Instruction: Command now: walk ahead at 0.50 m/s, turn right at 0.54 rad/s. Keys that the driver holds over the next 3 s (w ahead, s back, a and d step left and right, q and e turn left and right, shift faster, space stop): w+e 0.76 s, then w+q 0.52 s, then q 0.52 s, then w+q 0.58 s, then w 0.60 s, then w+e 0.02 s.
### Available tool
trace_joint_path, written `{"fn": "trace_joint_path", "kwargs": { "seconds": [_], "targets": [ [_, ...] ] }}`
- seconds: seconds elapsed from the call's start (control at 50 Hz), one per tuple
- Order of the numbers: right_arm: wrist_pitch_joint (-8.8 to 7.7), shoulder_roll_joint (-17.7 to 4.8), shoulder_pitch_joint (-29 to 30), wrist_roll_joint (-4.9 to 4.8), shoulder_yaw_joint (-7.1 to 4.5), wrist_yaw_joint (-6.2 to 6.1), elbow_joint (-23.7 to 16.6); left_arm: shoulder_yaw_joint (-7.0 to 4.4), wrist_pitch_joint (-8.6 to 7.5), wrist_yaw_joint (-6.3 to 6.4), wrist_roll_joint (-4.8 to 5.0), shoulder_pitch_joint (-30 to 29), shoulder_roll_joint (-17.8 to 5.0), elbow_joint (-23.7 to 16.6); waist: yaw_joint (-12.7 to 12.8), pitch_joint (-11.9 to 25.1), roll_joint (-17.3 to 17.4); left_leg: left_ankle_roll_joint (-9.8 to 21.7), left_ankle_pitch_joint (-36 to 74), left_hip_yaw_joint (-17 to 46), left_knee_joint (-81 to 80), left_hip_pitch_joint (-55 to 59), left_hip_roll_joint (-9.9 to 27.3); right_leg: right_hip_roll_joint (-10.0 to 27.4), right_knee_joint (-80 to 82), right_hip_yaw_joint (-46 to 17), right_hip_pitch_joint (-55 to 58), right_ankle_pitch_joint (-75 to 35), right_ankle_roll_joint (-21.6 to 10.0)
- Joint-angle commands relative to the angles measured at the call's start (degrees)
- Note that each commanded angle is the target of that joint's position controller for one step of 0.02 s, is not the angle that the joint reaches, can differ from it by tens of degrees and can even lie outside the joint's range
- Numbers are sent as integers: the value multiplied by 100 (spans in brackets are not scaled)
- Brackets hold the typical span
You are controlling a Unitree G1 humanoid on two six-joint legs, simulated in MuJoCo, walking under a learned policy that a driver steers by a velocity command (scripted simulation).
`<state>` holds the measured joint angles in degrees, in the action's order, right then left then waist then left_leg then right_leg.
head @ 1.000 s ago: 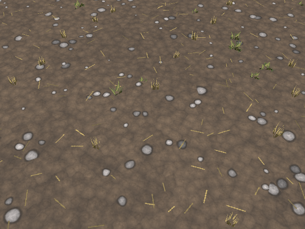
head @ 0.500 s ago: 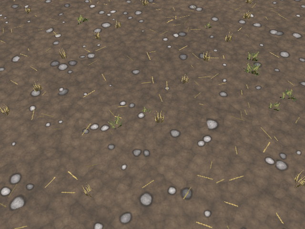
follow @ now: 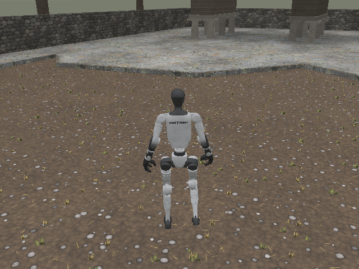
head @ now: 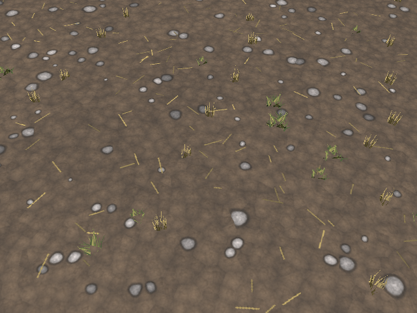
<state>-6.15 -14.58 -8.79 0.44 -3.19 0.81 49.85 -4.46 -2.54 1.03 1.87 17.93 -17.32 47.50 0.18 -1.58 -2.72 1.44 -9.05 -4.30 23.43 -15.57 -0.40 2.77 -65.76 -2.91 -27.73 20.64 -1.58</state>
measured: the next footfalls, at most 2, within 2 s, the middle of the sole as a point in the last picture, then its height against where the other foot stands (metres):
right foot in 0.36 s outside the picture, level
left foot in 0.86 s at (238, 259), level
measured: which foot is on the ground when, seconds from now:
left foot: down 0.00-0.38, up 0.40-0.84, down 0.86-1.00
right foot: up 0.00-0.34, down 0.36-0.88, up 0.90-1.00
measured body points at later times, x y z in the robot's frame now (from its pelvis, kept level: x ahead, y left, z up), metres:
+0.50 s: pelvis +0.25 -0.08 -0.01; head +0.29 -0.10 +0.44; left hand +0.47 +0.14 -0.10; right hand +0.27 -0.39 -0.13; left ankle +0.21 +0.10 -0.64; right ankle +0.28 -0.16 -0.74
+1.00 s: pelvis +0.54 -0.13 -0.01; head +0.56 -0.13 +0.44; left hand +0.75 +0.07 -0.12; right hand +0.52 -0.43 -0.11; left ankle +0.63 -0.07 -0.74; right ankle +0.38 -0.20 -0.65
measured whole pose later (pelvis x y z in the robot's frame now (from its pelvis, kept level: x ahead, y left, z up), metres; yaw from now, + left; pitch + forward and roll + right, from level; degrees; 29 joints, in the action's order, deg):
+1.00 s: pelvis +0.54 -0.13 -0.01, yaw -27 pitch +1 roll +0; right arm -5.7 -16.3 -11.9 -0.4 -3.2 2.6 45.4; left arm -3.0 -3.4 0.7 0.3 17.5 -16.2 41.4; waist -0.3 -0.8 -1.2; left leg 3.0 -9.2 1.4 27.2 -19.5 -3.9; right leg -1.4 -65.6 -4.1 -21.8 23.2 -1.6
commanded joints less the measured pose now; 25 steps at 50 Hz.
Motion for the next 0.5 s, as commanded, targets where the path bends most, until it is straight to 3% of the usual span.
{"fn": "trace_joint_path", "kwargs": {
  "seconds": [0.02, 0.08, 0.16, 0.26, 0.28, 0.32, 0.34, 0.36, 0.38, 0.4, 0.42, 0.44, 0.46, 0.48, 0.5],
  "targets": [
    [-105, -662, 15, 15, -169, -23, -163, -88, 72, -29, -11, 116, -184, -484, -5, 107, 882, 888, 284, 1280, -1528, 733, 1601, 580, 36, -283, -975, -500, 43],
    [-116, -837, -93, 12, -234, -69, -61, -84, 106, -56, -45, -220, -172, -702, -38, 3, 661, 961, 836, 718, -1657, 870, 1617, 596, 697, -308, -1274, -1173, 120],
    [-35, -1015, -235, -13, -269, -115, -23, -14, 44, -212, -49, -899, -77, -944, -268, -143, 552, 828, 1181, -43, -1656, 1074, 1484, 499, 1951, 44, -1107, -2129, 82],
    [149, -1255, -685, -134, -338, -127, 95, 28, 58, -385, -46, -1685, -93, -1375, -492, -386, 525, 685, 1551, -423, -1374, 1875, 1730, 332, 2771, 453, -1175, -1793, -110],
    [193, -1308, -695, -165, -357, -130, 103, 8, 66, -410, -48, -1704, -144, -1437, -438, -365, 568, 629, 1988, -506, -1179, 2029, 1772, 249, 2860, 547, -1080, -1541, -194],
    [268, -1476, -606, -215, -408, -156, 58, -99, 101, -422, -67, -1385, -355, -1458, -139, -31, 782, 511, 3864, -713, -360, 2175, 1763, -120, 2923, 862, -364, -968, -419],
    [317, -1526, -543, -235, -424, -170, 33, -217, 115, -410, -59, -791, -547, -1331, 228, 318, 792, 430, 4601, -843, 531, 2081, 1668, -388, 3079, 1014, 431, -896, -580],
    [337, -1415, -512, -229, -377, -187, -1, -415, 138, -341, -44, 199, -871, -1050, 737, 834, 624, 232, 4389, -986, 1821, 1455, 1439, -630, 3425, 985, 1912, -1264, -805],
    [289, -966, -693, 11, -217, -168, -136, -583, 202, -202, -14, 926, -1412, -897, 852, 1331, -413, -48, 1485, -989, 3733, -229, 1101, 410, 3469, -634, 3646, -1442, -1195],
    [83, -448, -900, 43, -35, -98, -502, -562, 115, -223, -25, 505, -1799, -1133, 231, 1965, -1414, -310, -2518, 3, 5480, -2442, -151, 1634, 4527, -4113, 4985, -203, -2328],
    [-127, -1023, -250, -188, -147, -15, -570, -403, 16, -293, -70, 611, -1266, -1177, 679, 2026, -540, -184, -2297, 956, 5793, -3040, 101, 1702, 5013, -4218, 4933, -22, -2158],
    [-219, -1072, 44, -330, -156, 24, -703, -318, -66, -302, -111, 451, -1000, -1132, 593, 1284, -370, -35, -1810, 879, 5539, -3303, 337, 1511, 4969, -3354, 4354, -380, -1911],
    [-242, -988, 11, -235, -138, -13, -628, -264, -108, -304, -101, 94, -842, -1158, 300, 808, 177, -14, -1367, 893, 4989, -2972, 591, 1222, 4960, -2640, 3453, -1011, -1693],
    [-205, -1043, -60, -104, -184, -51, -556, -204, -121, -280, -124, -263, -665, -1227, 88, 617, 187, -57, -1110, 912, 4465, -2541, 763, 1011, 5002, -2148, 2776, -1565, -1540],
    [-125, -1054, -180, -73, -207, -37, -524, -161, -121, -252, -182, -456, -591, -1315, -73, 505, 87, -98, -941, 933, 4256, -2194, 836, 871, 5132, -1924, 2319, -1890, -1496]
  ]
}}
